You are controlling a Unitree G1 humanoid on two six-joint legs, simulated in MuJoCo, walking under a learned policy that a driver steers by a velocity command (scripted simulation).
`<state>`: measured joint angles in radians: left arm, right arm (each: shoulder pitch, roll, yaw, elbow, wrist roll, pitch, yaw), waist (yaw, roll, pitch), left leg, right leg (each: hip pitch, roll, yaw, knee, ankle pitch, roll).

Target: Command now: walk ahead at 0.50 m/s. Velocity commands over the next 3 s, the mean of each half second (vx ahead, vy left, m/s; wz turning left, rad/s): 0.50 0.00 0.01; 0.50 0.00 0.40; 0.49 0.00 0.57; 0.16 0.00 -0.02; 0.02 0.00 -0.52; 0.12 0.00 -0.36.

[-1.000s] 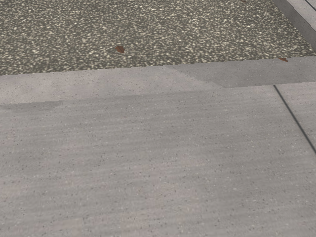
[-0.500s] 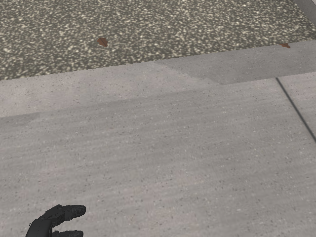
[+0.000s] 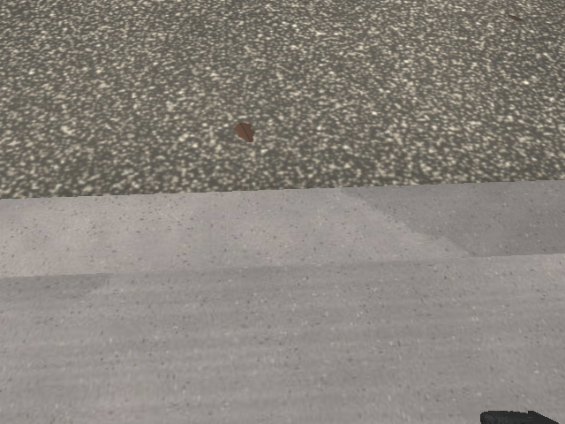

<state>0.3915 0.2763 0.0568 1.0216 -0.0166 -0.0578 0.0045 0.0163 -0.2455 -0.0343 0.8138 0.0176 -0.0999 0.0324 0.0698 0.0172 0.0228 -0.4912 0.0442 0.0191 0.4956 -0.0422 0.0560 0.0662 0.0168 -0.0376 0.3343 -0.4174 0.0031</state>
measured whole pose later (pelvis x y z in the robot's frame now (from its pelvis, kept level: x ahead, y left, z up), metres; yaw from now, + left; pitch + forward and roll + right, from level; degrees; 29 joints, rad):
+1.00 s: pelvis +0.54 -0.01 +0.01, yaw +14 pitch +1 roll -3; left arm 0.30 0.25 0.08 0.97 0.00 -0.08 0.02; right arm 0.10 -0.24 -0.07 0.80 0.02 -0.03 0.04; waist 0.07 0.03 0.03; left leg -0.65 0.11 0.02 0.69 -0.02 0.05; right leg 0.08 0.01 -0.27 0.24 -0.33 0.01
